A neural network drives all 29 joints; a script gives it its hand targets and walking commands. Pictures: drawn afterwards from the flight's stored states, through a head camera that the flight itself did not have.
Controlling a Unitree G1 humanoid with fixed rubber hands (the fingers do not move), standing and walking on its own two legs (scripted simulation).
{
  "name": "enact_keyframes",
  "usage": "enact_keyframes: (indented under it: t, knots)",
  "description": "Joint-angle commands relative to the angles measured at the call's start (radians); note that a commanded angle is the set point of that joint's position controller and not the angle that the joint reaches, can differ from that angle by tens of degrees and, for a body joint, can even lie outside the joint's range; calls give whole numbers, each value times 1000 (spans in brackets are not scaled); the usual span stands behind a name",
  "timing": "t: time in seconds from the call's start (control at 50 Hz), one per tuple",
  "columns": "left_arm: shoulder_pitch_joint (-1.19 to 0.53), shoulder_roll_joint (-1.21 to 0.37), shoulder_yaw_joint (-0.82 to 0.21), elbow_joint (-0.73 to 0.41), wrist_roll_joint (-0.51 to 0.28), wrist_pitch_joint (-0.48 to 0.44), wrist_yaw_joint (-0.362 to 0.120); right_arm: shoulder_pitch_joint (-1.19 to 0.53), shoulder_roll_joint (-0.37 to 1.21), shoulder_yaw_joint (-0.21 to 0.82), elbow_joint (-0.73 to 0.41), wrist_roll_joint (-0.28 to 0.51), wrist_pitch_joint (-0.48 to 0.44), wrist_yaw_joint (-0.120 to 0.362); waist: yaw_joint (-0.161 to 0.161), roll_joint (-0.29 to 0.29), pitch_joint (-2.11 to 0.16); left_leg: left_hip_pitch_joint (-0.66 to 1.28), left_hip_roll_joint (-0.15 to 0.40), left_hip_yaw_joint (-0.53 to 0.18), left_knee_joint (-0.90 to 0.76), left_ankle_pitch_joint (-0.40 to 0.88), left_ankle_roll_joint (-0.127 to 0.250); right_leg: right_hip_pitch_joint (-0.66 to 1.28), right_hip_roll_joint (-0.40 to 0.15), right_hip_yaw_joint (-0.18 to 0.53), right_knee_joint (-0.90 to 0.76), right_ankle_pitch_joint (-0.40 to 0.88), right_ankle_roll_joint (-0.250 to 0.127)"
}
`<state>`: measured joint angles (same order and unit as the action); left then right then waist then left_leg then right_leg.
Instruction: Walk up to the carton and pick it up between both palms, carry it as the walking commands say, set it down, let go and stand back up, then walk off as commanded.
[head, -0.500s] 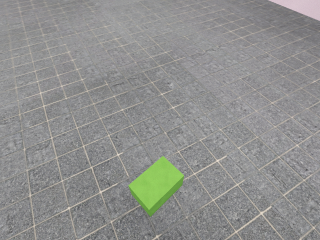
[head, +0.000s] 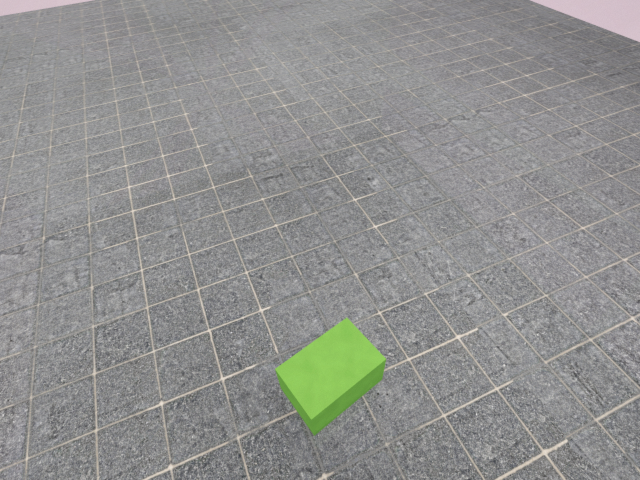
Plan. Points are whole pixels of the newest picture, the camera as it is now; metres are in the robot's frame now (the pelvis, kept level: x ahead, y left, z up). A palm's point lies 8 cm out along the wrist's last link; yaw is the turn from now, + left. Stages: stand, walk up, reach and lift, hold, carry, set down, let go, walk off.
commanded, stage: walk up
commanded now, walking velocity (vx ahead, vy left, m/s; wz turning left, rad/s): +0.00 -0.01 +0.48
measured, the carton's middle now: (331, 374) +0.55 +0.01 -0.69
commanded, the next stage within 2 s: none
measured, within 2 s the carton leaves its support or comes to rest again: neither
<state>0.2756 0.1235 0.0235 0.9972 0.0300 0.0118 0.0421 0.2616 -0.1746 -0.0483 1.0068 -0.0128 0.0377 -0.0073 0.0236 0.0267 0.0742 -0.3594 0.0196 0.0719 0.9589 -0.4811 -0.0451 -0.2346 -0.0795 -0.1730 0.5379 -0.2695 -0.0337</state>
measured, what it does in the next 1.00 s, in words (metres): steps on the spot, turning left: left foot, then right foot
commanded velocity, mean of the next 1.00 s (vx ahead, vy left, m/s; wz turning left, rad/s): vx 0.05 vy -0.10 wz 0.28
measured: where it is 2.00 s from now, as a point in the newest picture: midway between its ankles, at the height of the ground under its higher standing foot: outside the picture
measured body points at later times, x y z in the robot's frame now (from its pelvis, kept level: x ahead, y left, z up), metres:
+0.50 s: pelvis -0.04 -0.02 -0.01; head -0.02 -0.03 +0.44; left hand -0.01 +0.23 -0.15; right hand -0.01 -0.25 -0.17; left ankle -0.03 +0.12 -0.74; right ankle -0.04 -0.14 -0.74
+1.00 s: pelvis +0.00 -0.08 +0.00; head +0.03 -0.06 +0.45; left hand +0.00 +0.17 -0.16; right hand +0.09 -0.32 -0.14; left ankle -0.05 +0.05 -0.74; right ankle +0.06 -0.23 -0.70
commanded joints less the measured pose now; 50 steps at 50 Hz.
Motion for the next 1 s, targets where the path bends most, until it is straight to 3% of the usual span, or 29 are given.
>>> enact_keyframes:
  t: [0.0, 0.12, 0.16, 0.18, 0.2, 0.22, 0.26, 0.3, 0.32, 0.34, 0.4, 0.44, 0.46, 0.48, 0.5, 0.52, 0.56, 0.62, 0.64, 0.7, 0.72, 0.74, 0.76, 0.78, 0.8, 0.86, 0.9, 0.94, 0.98]
  knots:
    - [17, 198, 51, -75, 3, -9, 7, 82, -23, -4, -60, -5, -8, 2, -8, -216, -35, -69, 30, 16, -58, 27, -2, 63, -259, 138, -208, 281, -118]
    - [37, 202, 41, -45, 7, 3, -16, 140, -56, -11, -30, 0, -25, -17, -55, -88, -63, 264, 55, 7, -514, 263, 36, -124, -175, 191, -164, 86, -66]
    - [17, 124, 34, -90, -21, 7, -16, 174, -145, -29, -59, -21, -24, -7, -64, 140, -14, 202, 292, -345, -660, 350, 132, -232, -9, 6, 44, -128, 52]
    - [-21, 125, 27, -82, -18, 10, -25, 72, -202, -52, -43, -26, -25, -32, -52, 212, 11, 223, 384, -304, -725, 170, 191, -324, 11, 49, 225, -217, 61]
    - [-97, 176, 52, -107, 15, 26, -38, 299, -218, -40, -7, -46, -29, -38, -111, 44, 18, 243, 447, -629, -820, 15, 219, -383, 40, 135, 392, -204, 72]
    - [-89, 138, 29, -115, -19, 13, -37, 68, -188, -25, -57, -17, -36, -41, -36, 148, 39, 187, 378, -361, -770, 235, 201, -334, -15, 164, 374, -154, 65]
    - [56, 103, 23, -70, -13, 14, -38, -71, -140, -33, -96, -5, -41, -37, 24, 250, -3, 108, 263, -152, -736, 311, 165, -176, -5, 129, 364, -97, 76]
    - [30, 127, 24, -74, -11, 14, -32, -50, -147, -32, -86, -4, -46, -33, 16, 178, -23, 172, 246, -112, -687, 380, 157, -166, -3, 120, 314, -95, 80]
    - [-13, 139, 32, -86, -13, 20, -21, 17, -124, -28, -81, -13, -40, -19, -11, 100, -3, 111, 236, -241, -678, 423, 162, -117, 24, 99, 285, -130, 80]
    - [2, 108, 16, -77, -10, 18, -23, 26, -131, -33, -59, -8, -42, -23, -8, 127, -23, 143, 245, -158, -677, 374, 160, -101, 1, 105, 223, -97, 75]
    - [34, 112, 16, -66, -23, 17, -11, 6, -154, -37, -84, -14, -27, -17, -1, 155, 17, 40, 230, -261, -670, 290, 159, -13, 18, 86, 80, -93, 71]
    - [71, 148, 34, -54, -20, 5, 4, 15, -152, -36, -103, -15, -22, -7, 28, 33, 24, -86, 206, -315, -629, 243, 132, 145, 5, 96, -114, -27, 52]
    - [146, 170, 32, -20, -6, -6, 4, 3, -114, -34, -90, -3, -23, -2, 44, -9, -22, -81, 119, -188, -498, 199, 100, 189, -118, 194, -211, -24, 32]
    - [174, 236, 55, -15, 5, -1, -4, -37, -89, -17, -141, -11, -32, -6, 68, -236, -6, -205, 35, -122, -416, 39, 60, 187, -196, 312, -290, -228, -23]
    - [129, 255, 53, -43, 15, -7, -4, -82, -61, -13, -117, -4, -27, -5, 65, -310, 25, -154, -18, -19, -236, 66, 44, 70, -309, 448, -384, -293, -75]
    - [79, 255, 63, -67, 13, -4, -1, -29, -88, -27, -105, -11, -22, -6, 53, -346, 36, -190, 0, -18, -64, 12, 48, 73, -305, 379, -404, -308, -109]
    - [33, 185, 30, -76, 10, -4, -1, -22, -75, -25, -76, -15, -24, -9, 4, -175, 51, -152, 28, -47, 29, -25, 53, 5, -270, 315, -343, -73, -115]
    - [-11, 156, 19, -95, 14, -9, 0, 6, -34, -17, -51, -12, -13, 0, -16, -141, 41, -86, 30, -1, -49, 57, 37, -18, -193, 165, -280, 43, -82]
    - [-48, 194, 54, -108, 30, 4, -21, 72, -100, -20, -59, -17, -6, -4, -22, -272, -5, -42, 36, 22, -148, 27, 49, 20, -164, 80, -256, -129, -76]
    - [-13, 216, 60, -94, 29, 19, -24, 109, -96, -21, -47, -9, -4, -9, -63, -192, -11, 147, 27, 46, -353, 130, 82, -71, -158, 25, -168, -217, -57]
    - [-15, 188, 48, -91, 19, 21, -24, 150, -110, -23, -33, -13, -14, -19, -107, -67, -16, 255, 49, -15, -488, 275, 93, -152, -117, 13, -72, -161, -24]
    - [-18, 147, 37, -98, 20, 14, -28, 239, -187, -45, -1, -30, -18, -27, -131, 141, -38, 352, 235, -278, -615, 194, 133, -279, -43, -81, 165, -188, 33]
    - [-45, 130, 38, -137, 11, 12, -36, 314, -274, -60, -21, -44, -19, -38, -164, 209, -57, 409, 437, -617, -729, 142, 226, -473, 19, 46, 370, -244, 71]
    - [-85, 119, 20, -160, -10, 5, -29, 197, -265, -47, -63, -41, -32, -38, -140, 316, -15, 327, 492, -622, -734, 380, 292, -467, -10, 128, 446, -239, 65]
    - [-86, 134, 11, -144, -18, -6, -28, 72, -212, -37, -75, -30, -39, -31, -83, 266, -25, 277, 414, -483, -690, 537, 285, -365, -28, 150, 462, -210, 79]
    - [-88, 170, 40, -125, 13, 11, -49, 78, -214, -48, -63, -30, -38, -37, -71, 89, -49, 209, 375, -425, -705, 328, 242, -313, -38, 166, 498, -156, 105]
    - [-88, 174, 44, -149, 18, 26, -56, 61, -236, -55, -84, -23, -30, -40, -54, 95, -6, 167, 347, -426, -713, 264, 214, -330, -35, 173, 456, -122, 110]
    - [-3, 116, 18, -118, -7, 15, -51, -69, -180, -43, -125, -11, -40, -29, -14, 204, -57, 109, 239, -162, -645, 346, 170, -161, -33, 123, 270, -44, 93]
    - [-59, 149, 34, -130, -11, 24, -50, 16, -226, -55, -89, -19, -33, -29, -48, 178, -11, 59, 253, -255, -687, 308, 172, -111, 12, 75, 198, -82, 115]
